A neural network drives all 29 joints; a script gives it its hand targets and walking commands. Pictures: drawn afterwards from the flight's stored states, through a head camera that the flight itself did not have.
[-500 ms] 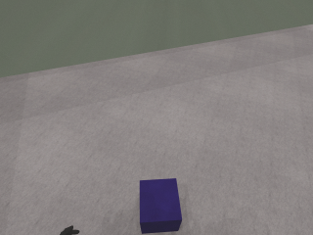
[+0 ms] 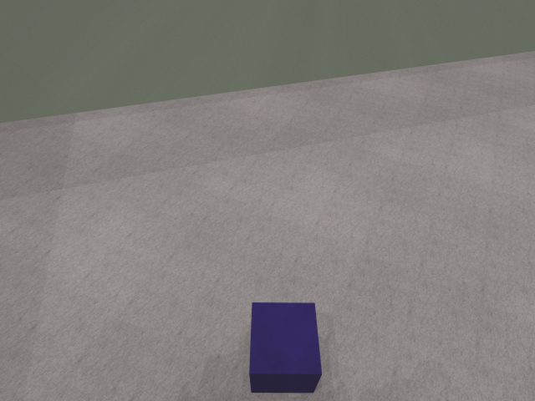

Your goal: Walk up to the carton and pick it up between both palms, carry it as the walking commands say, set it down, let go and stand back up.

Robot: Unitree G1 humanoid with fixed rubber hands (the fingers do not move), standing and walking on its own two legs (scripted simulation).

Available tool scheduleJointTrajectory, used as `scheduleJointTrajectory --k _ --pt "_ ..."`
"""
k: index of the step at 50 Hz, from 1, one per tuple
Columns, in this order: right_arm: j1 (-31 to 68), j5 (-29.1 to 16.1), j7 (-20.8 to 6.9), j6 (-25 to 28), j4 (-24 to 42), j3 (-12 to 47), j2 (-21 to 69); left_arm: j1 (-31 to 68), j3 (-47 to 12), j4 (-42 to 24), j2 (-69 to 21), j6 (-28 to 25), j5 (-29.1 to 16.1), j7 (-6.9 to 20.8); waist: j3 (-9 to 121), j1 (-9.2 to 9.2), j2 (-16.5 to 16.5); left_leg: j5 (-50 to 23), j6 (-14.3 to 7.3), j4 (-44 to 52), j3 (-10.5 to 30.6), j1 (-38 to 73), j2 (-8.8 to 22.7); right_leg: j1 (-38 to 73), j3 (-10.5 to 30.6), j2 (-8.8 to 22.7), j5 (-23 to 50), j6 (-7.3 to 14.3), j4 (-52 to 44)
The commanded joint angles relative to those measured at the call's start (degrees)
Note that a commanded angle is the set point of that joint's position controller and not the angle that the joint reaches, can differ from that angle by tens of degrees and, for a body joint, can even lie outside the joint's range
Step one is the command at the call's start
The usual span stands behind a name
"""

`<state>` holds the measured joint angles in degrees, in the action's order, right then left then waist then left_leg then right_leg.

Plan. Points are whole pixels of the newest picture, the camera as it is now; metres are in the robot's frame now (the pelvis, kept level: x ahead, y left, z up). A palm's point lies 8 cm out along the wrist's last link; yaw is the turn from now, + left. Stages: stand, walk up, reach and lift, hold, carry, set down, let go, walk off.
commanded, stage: stand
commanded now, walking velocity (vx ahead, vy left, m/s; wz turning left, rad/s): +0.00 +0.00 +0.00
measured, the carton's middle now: (282, 347) +0.43 -0.03 -0.65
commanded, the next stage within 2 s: none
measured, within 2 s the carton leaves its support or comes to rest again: neither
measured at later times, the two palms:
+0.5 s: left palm out of the picture -0.03 +0.26 -0.13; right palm out of the picture +0.04 -0.25 -0.11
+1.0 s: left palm out of the picture -0.07 +0.24 -0.13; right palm out of the picture -0.01 -0.23 -0.12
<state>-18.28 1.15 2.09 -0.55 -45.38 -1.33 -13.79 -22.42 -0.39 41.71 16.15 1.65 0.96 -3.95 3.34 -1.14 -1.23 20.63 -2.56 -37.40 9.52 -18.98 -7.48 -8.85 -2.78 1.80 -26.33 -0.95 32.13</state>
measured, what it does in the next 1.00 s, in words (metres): stands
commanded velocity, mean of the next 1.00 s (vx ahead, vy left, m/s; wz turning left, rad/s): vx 0.00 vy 0.00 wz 0.00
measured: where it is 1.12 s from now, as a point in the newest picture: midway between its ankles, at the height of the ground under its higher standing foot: outside the picture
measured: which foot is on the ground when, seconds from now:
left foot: down 0.00-1.00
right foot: down 0.00-1.00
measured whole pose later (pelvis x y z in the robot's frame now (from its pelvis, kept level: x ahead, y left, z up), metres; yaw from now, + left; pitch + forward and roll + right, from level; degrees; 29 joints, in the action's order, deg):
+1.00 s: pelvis -0.02 +0.00 +0.01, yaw +1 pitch +0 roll +0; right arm -18.2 0.4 2.4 -1.1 -59.0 -0.5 -9.5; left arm -24.8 -1.2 57.1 12.6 1.1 1.3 -3.3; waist 0.7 -0.7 -1.5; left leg 16.3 -2.4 -32.5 10.9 -15.5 -7.4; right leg -4.9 -4.1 1.9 -22.2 -1.0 26.8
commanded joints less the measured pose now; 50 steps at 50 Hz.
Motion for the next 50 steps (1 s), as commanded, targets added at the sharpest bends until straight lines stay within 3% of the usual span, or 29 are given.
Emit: scheduleJointTrajectory --k 1,4,6,7,11,13,15,18,21,23,24,29,30,31,33,34,36,38,40,41,42,43,46,47,50 --pt "-1.2 -0.3 0.2 0.6 2.2 -1.4 -6.4 -3.2 1.8 -1.8 7.4 -0.5 0.1 -0.2 -2.0 -0.08 1.3 -23.3 -0.4 4.6 5.2 0.1 5.9 -0.2 1.9 3.8 19.4 2.5 -3.6" --pt "-0.7 -0.1 0.2 0.5 1.6 -1.3 -6.2 -3.9 1.5 -1.0 6.8 -0.6 0.1 -0.1 -1.1 -0.47 2.6 -23.4 -0.6 5.0 5.8 0.4 5.9 1.1 1.5 3.3 17.1 2.5 -3.3" --pt "-0.8 -0.1 0.1 0.4 1.3 -1.4 -6.7 -3.2 1.5 -0.4 7.0 -0.6 0.2 0.0 -3.1 -0.06 0.5 -20.0 -0.2 5.4 5.6 -0.8 5.5 -0.1 2.0 3.9 15.2 2.9 -4.3" --pt "-1.3 0.3 0.2 0.3 0.7 -1.5 -7.1 -2.6 1.9 -0.6 7.3 -0.6 0.3 0.2 -2.9 -0.15 2.3 -22.2 -0.2 6.1 6.0 -0.6 5.6 0.5 1.2 3.2 14.3 2.8 -3.6" --pt "-1.7 0.0 0.0 0.1 -0.3 -1.2 -5.4 -4.7 1.3 1.5 6.2 -0.4 0.4 0.1 -4.4 0.15 2.8 -18.9 -0.4 7.0 6.5 -1.1 5.6 -0.7 2.0 3.1 9.8 2.8 -5.3" --pt "-1.4 -0.1 0.1 0.0 -0.7 -1.4 -6.6 -3.9 1.4 1.9 6.6 -0.6 0.4 0.3 -5.2 0.45 1.5 -19.3 -0.4 7.2 6.5 -0.7 5.4 -1.3 2.2 3.8 11.4 3.0 -6.1" --pt "-1.8 -0.1 0.1 0.2 -1.6 -1.4 -6.4 -5.2 1.4 3.0 6.6 -0.9 0.1 0.5 -3.3 0.12 2.6 -21.6 -0.6 7.7 7.4 0.0 5.8 0.7 1.4 3.0 12.8 2.6 -5.3" --pt "-1.7 -0.3 0.0 0.3 -2.4 -1.1 -5.3 -6.1 1.1 4.6 5.9 -1.0 0.3 0.3 -4.1 0.35 0.0 -22.0 -0.5 6.5 6.3 -0.8 5.6 2.4 1.6 3.6 17.3 2.6 -5.6" --pt "-0.9 -0.5 0.1 0.4 -3.1 -0.9 -4.4 -5.7 1.0 5.2 5.3 -0.7 0.3 0.2 -4.2 0.32 1.2 -21.8 -0.7 6.4 5.1 0.1 5.5 1.9 1.8 4.5 19.1 3.1 -6.1" --pt "-1.3 -0.3 0.3 0.4 -4.0 -1.3 -6.1 -5.0 1.0 5.4 5.7 -0.9 0.1 0.3 -4.1 0.39 2.7 -24.2 -0.8 6.0 5.4 0.4 5.6 2.2 1.7 4.2 19.1 2.9 -6.0" --pt "-1.6 -0.5 0.1 0.4 -4.4 -1.2 -5.2 -5.4 1.2 6.3 6.2 -0.9 0.2 0.4 -3.6 0.72 0.6 -22.9 -0.5 7.0 5.9 0.8 6.0 2.5 1.4 4.0 18.4 3.1 -6.2" --pt "-2.1 -0.7 0.4 -0.1 -6.5 -0.7 -3.7 -6.8 0.7 8.9 4.2 -0.4 0.4 0.4 -5.9 0.09 2.7 -21.1 -0.7 8.3 6.8 -0.7 6.0 3.0 1.2 3.3 14.6 2.8 -6.8" --pt "-2.2 -0.5 0.4 -0.3 -6.7 -1.0 -4.8 -6.8 0.6 9.2 4.0 -0.4 0.3 0.5 -6.6 0.52 1.6 -19.9 -0.8 8.6 6.8 -0.9 5.9 2.1 1.4 3.5 13.5 2.7 -7.5" --pt "-2.1 -0.6 0.4 -0.1 -6.9 -0.6 -3.6 -7.1 0.6 9.6 3.7 -0.5 0.2 0.5 -5.9 0.15 1.4 -20.3 -1.0 9.1 7.8 -1.3 6.3 3.7 1.0 3.1 14.1 2.8 -7.0" --pt "-1.1 -0.6 0.4 0.1 -7.5 -0.9 -4.7 -7.4 0.3 10.3 3.2 -0.8 0.2 0.4 -5.7 -0.19 1.1 -22.4 -0.7 7.5 5.8 -0.3 5.7 3.6 1.4 4.3 19.1 2.8 -7.4" --pt "-1.0 -0.7 0.4 0.0 -7.9 -0.9 -4.4 -6.6 0.4 10.3 4.1 -0.9 0.1 0.6 -5.7 0.12 2.4 -21.2 -0.6 7.8 5.4 0.3 5.5 2.8 1.6 4.5 18.1 3.1 -7.7" --pt "-2.1 -0.6 0.5 0.0 -8.9 -0.5 -3.0 -7.2 0.5 11.0 4.1 -1.0 0.1 0.6 -4.6 0.01 1.3 -22.5 -0.6 8.3 5.9 0.5 6.1 4.4 1.2 4.2 18.6 3.2 -7.1" --pt "-3.2 -0.9 0.6 -0.1 -9.8 -0.4 -2.7 -7.5 0.2 11.7 3.1 -0.7 0.3 0.4 -5.1 0.3 3.2 -22.2 -0.8 9.1 7.0 0.5 6.1 4.4 1.0 3.1 16.0 2.9 -6.9" --pt "-2.2 -0.5 0.6 -0.2 -10.0 -0.2 -2.6 -6.9 0.2 12.3 2.7 -0.6 0.4 0.4 -7.1 0.26 1.3 -22.6 -0.9 9.3 6.8 0.1 6.4 2.7 1.4 3.7 14.9 3.0 -8.0" --pt "-3.1 -0.7 0.6 -0.3 -10.7 -0.4 -2.9 -8.1 0.1 12.8 2.1 -0.7 0.2 0.4 -5.5 0.28 2.9 -22.8 -0.9 9.1 6.7 1.1 6.5 4.1 1.5 3.7 16.9 3.0 -7.8" --pt "-2.7 -0.9 0.6 -0.3 -10.7 -0.4 -2.5 -7.1 0.0 13.0 2.6 -0.9 0.3 0.4 -6.1 0.75 0.6 -23.0 -0.8 8.9 6.6 1.2 6.2 3.7 1.5 3.9 18.6 3.0 -8.0" --pt "-2.6 -0.7 0.8 -0.3 -11.2 -0.4 -3.0 -7.2 0.1 13.1 2.6 -0.9 0.2 0.5 -6.7 0.43 2.4 -21.8 -0.7 9.1 6.1 -0.2 6.0 4.0 1.1 4.0 17.1 2.9 -8.3" --pt "-2.8 -0.7 0.5 -0.4 -12.3 -0.1 -1.3 -7.2 0.1 14.5 2.5 -0.8 0.4 0.6 -7.7 0.82 0.7 -18.3 -0.7 10.1 6.7 -0.2 6.0 3.2 1.5 3.8 14.6 3.0 -9.0" --pt "-2.4 -0.8 0.5 -0.3 -12.1 -0.4 -2.4 -7.3 0.4 14.4 2.8 -0.8 0.3 0.6 -7.0 0.3 2.3 -18.5 -0.6 10.3 6.4 0.6 6.0 3.0 1.3 3.5 13.0 3.0 -8.8" --pt "-3.0 -0.6 0.5 -0.2 -13.3 0.2 -0.3 -7.4 0.0 15.4 1.1 -0.8 0.3 0.5 -7.4 0.36 2.2 -20.4 -0.6 10.5 6.5 0.3 6.3 3.4 1.4 3.5 13.7 2.9 -8.8"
